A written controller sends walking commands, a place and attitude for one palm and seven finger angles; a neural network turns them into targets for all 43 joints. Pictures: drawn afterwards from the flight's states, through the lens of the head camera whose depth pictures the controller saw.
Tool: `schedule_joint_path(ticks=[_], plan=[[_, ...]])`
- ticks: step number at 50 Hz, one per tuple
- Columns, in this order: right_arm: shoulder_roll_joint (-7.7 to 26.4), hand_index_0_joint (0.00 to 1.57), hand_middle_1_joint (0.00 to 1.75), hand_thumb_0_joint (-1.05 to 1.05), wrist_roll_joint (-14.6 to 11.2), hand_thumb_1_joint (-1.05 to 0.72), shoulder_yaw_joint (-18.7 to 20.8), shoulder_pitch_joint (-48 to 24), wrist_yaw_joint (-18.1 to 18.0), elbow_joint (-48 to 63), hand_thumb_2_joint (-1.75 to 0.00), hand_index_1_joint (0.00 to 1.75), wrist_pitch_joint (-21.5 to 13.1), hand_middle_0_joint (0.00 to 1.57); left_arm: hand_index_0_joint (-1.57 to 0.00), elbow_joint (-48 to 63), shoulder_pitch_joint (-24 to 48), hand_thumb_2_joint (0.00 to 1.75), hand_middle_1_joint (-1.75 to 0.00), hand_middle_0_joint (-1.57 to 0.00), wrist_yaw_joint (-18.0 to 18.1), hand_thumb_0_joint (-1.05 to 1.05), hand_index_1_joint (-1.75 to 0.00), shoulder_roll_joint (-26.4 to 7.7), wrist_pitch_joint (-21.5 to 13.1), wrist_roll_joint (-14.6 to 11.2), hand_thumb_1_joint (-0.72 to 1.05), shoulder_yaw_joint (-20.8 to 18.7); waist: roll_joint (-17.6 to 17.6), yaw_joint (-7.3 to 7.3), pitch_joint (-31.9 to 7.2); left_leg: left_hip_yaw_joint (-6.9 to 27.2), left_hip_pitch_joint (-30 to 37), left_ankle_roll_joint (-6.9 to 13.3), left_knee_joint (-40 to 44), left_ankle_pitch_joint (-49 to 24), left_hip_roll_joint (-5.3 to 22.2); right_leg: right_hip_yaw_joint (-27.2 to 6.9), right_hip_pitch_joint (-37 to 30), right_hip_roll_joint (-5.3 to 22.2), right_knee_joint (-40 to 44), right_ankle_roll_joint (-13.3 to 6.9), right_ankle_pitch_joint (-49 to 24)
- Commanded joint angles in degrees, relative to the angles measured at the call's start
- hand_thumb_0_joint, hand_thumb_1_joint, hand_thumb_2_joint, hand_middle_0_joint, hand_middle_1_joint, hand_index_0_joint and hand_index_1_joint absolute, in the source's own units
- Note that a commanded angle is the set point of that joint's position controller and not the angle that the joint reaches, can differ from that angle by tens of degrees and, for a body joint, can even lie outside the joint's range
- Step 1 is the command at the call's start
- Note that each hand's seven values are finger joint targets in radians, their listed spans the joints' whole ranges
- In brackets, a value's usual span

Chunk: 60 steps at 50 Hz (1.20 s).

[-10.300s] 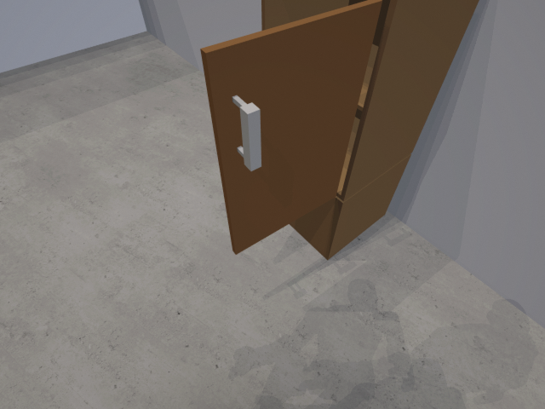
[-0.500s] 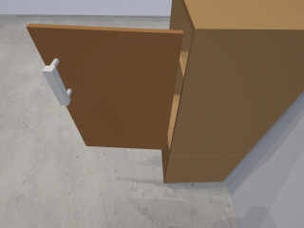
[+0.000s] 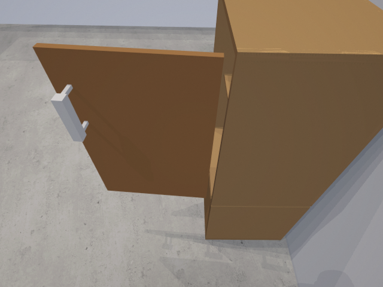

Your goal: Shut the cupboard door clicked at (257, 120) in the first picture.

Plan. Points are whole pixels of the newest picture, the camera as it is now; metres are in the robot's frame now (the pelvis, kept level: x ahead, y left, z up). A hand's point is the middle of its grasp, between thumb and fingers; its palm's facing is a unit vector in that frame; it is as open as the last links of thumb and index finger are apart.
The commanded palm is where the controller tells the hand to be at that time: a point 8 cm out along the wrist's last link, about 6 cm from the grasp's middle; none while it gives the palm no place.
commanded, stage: come to a stop and stand still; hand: left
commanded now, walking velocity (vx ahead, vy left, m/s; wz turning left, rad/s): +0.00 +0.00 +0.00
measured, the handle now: (74, 113) +0.48 +0.32 +0.09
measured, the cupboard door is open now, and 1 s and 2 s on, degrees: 86 86 86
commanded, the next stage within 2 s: look again from close up in 0.28 s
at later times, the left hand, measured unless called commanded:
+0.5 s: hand out of the picture +0.02 +0.19 -0.18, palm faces -0.03 -0.98 -0.21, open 7.4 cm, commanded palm none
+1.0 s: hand out of the picture -0.03 +0.25 -0.18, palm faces -0.02 -0.98 -0.21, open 7.4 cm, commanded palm none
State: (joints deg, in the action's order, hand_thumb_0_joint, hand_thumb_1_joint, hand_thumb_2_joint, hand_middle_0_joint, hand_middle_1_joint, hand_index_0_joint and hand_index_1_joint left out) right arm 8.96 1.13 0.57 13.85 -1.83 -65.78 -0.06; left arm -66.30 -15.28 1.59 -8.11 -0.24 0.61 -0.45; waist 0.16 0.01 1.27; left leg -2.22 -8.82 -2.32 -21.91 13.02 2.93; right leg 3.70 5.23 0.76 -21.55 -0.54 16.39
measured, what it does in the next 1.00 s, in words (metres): shifts its weight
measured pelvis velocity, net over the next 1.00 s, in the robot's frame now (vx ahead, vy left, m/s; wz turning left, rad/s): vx -0.03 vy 0.06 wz -0.03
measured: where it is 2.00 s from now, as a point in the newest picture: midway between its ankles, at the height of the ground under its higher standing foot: outside the picture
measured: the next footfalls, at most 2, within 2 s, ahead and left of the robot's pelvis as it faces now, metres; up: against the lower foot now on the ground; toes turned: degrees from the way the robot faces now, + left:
right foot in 1.52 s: +0.09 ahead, -0.02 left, +0.00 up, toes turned -8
left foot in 1.70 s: +0.06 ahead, +0.23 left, +0.00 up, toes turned +4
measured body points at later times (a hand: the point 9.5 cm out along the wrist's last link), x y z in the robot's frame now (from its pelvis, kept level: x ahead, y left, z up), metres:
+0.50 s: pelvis +0.01 +0.02 -0.01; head +0.05 +0.02 +0.44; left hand +0.02 +0.24 -0.16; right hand +0.03 -0.21 -0.16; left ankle -0.02 +0.14 -0.74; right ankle -0.05 -0.11 -0.74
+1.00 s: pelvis -0.03 +0.06 -0.01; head -0.02 +0.07 +0.44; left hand -0.03 +0.30 -0.16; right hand -0.01 -0.17 -0.16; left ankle -0.02 +0.14 -0.74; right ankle -0.05 -0.10 -0.74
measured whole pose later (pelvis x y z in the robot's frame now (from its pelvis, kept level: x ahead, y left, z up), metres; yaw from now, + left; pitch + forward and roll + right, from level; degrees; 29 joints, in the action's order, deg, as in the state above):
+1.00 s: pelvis -0.03 +0.06 -0.01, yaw -2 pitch -1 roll +0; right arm 10.2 1.1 -0.6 15.6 -0.2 -59.6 0.0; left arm -60.4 -18.0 1.8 -11.0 0.8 1.3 0.6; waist 1.2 0.3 1.6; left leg -5.7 -12.6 3.2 -26.9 13.8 -1.4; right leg 0.5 9.9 5.5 -26.7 2.8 16.2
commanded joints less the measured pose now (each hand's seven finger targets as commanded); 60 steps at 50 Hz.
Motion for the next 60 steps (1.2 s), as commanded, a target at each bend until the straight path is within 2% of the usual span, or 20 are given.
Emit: schedule_joint_path(ticks=[1,18,19,20,21,22,23,25,28,29,30,32,37,39,43,47,50,56,58,60], plan=[[4.75,0.20,0.30,0.00,-0.33,-0.90,0.80,3.83,-0.45,0.88,-0.90,0.30,-0.53,0.20,-0.20,1.84,-3.11,0.90,-0.30,-0.20,0.28,0.00,-0.30,-6.92,-1.25,-0.21,0.90,-0.94,0.65,-0.34,1.38,1.71,1.18,1.28,1.44,-11.82,3.04,-4.44,2.03,6.81,3.87,-1.01,-19.81],[4.91,0.20,0.30,0.00,-0.32,-0.90,0.72,5.09,-0.85,0.89,-0.90,0.30,-0.85,0.20,-0.20,2.19,-3.87,0.90,-0.30,-0.20,0.53,0.00,-0.30,-7.16,-1.18,-0.24,0.90,-1.19,0.81,-0.03,-0.02,1.39,2.41,1.43,0.65,-18.07,3.00,-3.13,-1.05,6.66,2.35,-1.00,-26.39],[6.71,0.20,0.30,0.00,-0.98,-0.90,0.91,-0.84,0.11,5.45,-0.90,0.30,-1.90,0.20,-0.20,1.63,-7.76,0.90,-0.30,-0.20,3.23,0.00,-0.30,-7.38,-3.04,0.96,0.90,-0.58,-0.79,1.63,2.27,-1.51,-2.60,1.13,-13.73,-20.29,2.68,-8.47,4.04,8.77,0.32,1.14,-47.32],[4.17,0.20,0.30,0.00,-0.75,-0.90,0.33,1.00,0.27,7.92,-0.90,0.30,-1.68,0.20,-0.20,3.24,-7.97,0.90,-0.30,-0.20,2.79,0.00,-0.30,-10.66,-3.35,0.93,0.90,-1.52,0.04,-0.08,1.48,-1.56,-6.80,1.10,-11.94,-12.22,0.46,-6.46,-2.39,11.01,-2.66,-0.72,-61.82],[2.94,0.20,0.30,0.00,-0.30,-0.90,0.35,4.07,0.08,7.37,-0.90,0.30,-1.75,0.20,-0.20,4.23,-7.88,0.90,-0.30,-0.20,2.19,0.00,-0.30,-10.53,-3.30,0.53,0.90,-1.36,1.00,-0.81,-2.18,-2.03,-4.63,2.29,-8.60,-4.55,-0.44,-7.06,-3.83,11.82,-6.26,-2.00,-65.72],[4.01,0.20,0.30,0.00,-0.22,-0.90,0.70,6.84,0.06,6.69,-0.90,0.30,-1.97,0.20,-0.20,4.83,-6.22,0.90,-0.30,-0.20,1.99,0.00,-0.30,-9.86,-3.27,0.35,0.90,-0.85,0.50,-2.03,-7.39,-1.59,-2.98,2.82,-7.33,-9.74,-0.47,-4.93,-5.82,10.07,-9.84,-2.30,-62.84],[5.38,0.20,0.30,0.00,-0.20,-0.90,0.88,7.59,-0.03,6.69,-0.90,0.30,-2.08,0.20,-0.20,5.68,-6.08,0.90,-0.30,-0.20,1.94,0.00,-0.30,-9.26,-3.04,0.16,0.90,-0.86,0.87,-1.58,-10.56,-0.84,-0.32,3.27,-9.08,-18.01,0.68,-3.64,-5.72,8.48,-11.48,-1.75,-55.68],[6.40,0.20,0.30,0.00,-0.54,-0.90,1.02,6.42,-0.29,7.49,-0.90,0.30,-1.89,0.20,-0.20,6.53,-6.33,0.90,-0.30,-0.20,1.86,0.00,-0.30,-8.29,-2.31,0.14,0.90,-0.76,1.35,-0.49,-9.24,0.31,1.35,3.61,-9.83,-26.08,3.11,-3.59,-1.71,6.84,-9.89,-1.49,-40.49],[6.97,0.20,0.30,0.00,-0.44,-0.90,0.92,4.98,-0.28,8.72,-0.90,0.30,-1.27,0.20,-0.20,7.40,-5.20,0.90,-0.30,-0.20,1.69,0.00,-0.30,-7.53,-1.47,0.23,0.90,-0.61,1.78,-0.40,-2.48,1.78,-0.90,3.66,-8.32,-22.19,3.31,-3.91,3.43,5.94,-7.70,-1.75,-26.27],[7.04,0.20,0.30,0.00,-0.40,-0.90,0.92,4.83,-0.20,8.73,-0.90,0.30,-1.22,0.20,-0.20,7.64,-4.68,0.90,-0.30,-0.20,1.63,0.00,-0.30,-7.54,-1.12,0.28,0.90,-0.49,-0.26,-0.58,-1.04,2.31,-1.42,3.80,-7.33,-21.53,3.16,-3.81,4.36,5.60,-7.49,-1.68,-21.44],[6.90,0.20,0.30,0.00,-0.33,-0.90,0.75,4.51,-0.16,8.65,-0.90,0.30,-1.31,0.20,-0.20,7.75,-4.87,0.90,-0.30,-0.20,1.47,0.00,-0.30,-7.91,-0.94,0.38,0.90,-0.54,-3.13,-0.19,-0.77,2.27,-1.41,4.08,-6.84,-23.86,3.03,-3.50,4.01,5.27,-7.53,-1.43,-19.88],[7.56,0.20,0.30,0.00,-0.32,-0.90,0.75,3.27,-0.03,9.07,-0.90,0.30,-1.11,0.20,-0.20,8.04,-4.95,0.90,-0.30,-0.20,1.44,0.00,-0.30,-8.12,-0.46,0.23,0.90,-0.47,-2.21,0.10,0.30,3.05,-2.10,4.44,-6.08,-21.20,3.20,-3.56,4.80,4.67,-6.76,-1.04,-13.92],[8.24,0.20,0.30,0.00,-0.31,-0.90,0.65,1.67,0.55,9.52,-0.90,0.30,-0.86,0.20,-0.20,8.79,-3.47,0.90,-0.30,-0.20,0.89,0.00,-0.30,-8.32,0.26,0.27,0.90,-0.18,-1.03,0.30,5.72,5.18,-6.74,4.95,0.46,-2.33,2.90,-3.80,7.39,4.23,-3.67,-0.53,-0.75],[8.97,0.20,0.30,0.00,-0.25,-0.90,0.75,1.57,0.81,9.74,-0.90,0.30,-0.71,0.20,-0.20,9.06,-3.38,0.90,-0.30,-0.20,0.69,0.00,-0.30,-8.38,0.50,0.43,0.90,-0.12,-2.04,0.28,7.16,6.61,-8.91,4.97,3.93,6.61,3.15,-3.51,7.97,3.77,-3.38,-0.32,2.35],[9.54,0.20,0.30,0.00,-0.22,-0.90,0.89,1.53,0.99,9.71,-0.90,0.30,-0.73,0.20,-0.20,8.84,-4.92,0.90,-0.30,-0.20,0.49,0.00,-0.30,-8.27,0.40,0.53,0.90,0.08,-2.69,0.63,4.92,7.55,-8.12,5.16,6.79,11.20,3.68,-3.05,7.14,3.97,-3.45,-0.16,1.46],[9.21,0.20,0.30,0.00,-0.39,-0.90,0.64,2.27,1.03,9.10,-0.90,0.30,-1.01,0.20,-0.20,8.26,-5.83,0.90,-0.30,-0.20,0.40,0.00,-0.30,-8.33,-0.11,0.44,0.90,0.20,-1.46,0.59,1.98,6.88,-5.81,5.13,5.70,7.30,3.23,-3.85,6.32,4.76,-2.18,-0.22,-0.72],[8.92,0.20,0.30,0.00,-0.42,-0.90,0.57,3.34,1.21,8.39,-0.90,0.30,-0.54,0.20,-0.20,8.12,-6.30,0.90,-0.30,-0.20,0.38,0.00,-0.30,-8.79,-0.16,0.72,0.90,-0.05,-1.02,0.61,2.42,5.41,-5.94,5.23,4.45,9.76,2.15,-3.73,6.76,5.26,-1.79,-0.72,3.17],[7.77,0.20,0.30,0.00,-0.06,-0.90,0.43,4.01,1.79,8.97,-0.90,0.30,0.64,0.20,-0.20,7.75,-7.89,0.90,-0.30,-0.20,0.44,0.00,-0.30,-11.53,0.03,0.75,0.90,-1.52,5.99,0.64,6.00,0.26,-10.06,4.18,-5.99,11.29,-2.64,-10.91,10.56,10.80,3.61,-3.84,16.55],[6.93,0.20,0.30,0.00,0.06,-0.90,0.48,4.82,1.93,9.04,-0.90,0.30,0.53,0.20,-0.20,8.01,-7.78,0.90,-0.30,-0.20,0.56,0.00,-0.30,-12.40,0.05,0.72,0.90,-2.19,8.85,0.44,5.56,-1.36,-10.14,3.78,-9.46,9.52,-3.41,-12.63,10.75,13.19,4.02,-4.98,15.91],[6.83,0.20,0.30,0.00,0.01,-0.90,0.49,6.18,1.98,8.86,-0.90,0.30,0.23,0.20,-0.20,8.53,-7.19,0.90,-0.30,-0.20,0.59,0.00,-0.30,-12.25,0.14,0.83,0.90,-2.59,6.99,-0.15,4.87,-1.43,-7.70,3.99,-8.12,7.79,-3.17,-10.22,11.45,12.25,0.54,-4.62,11.60]])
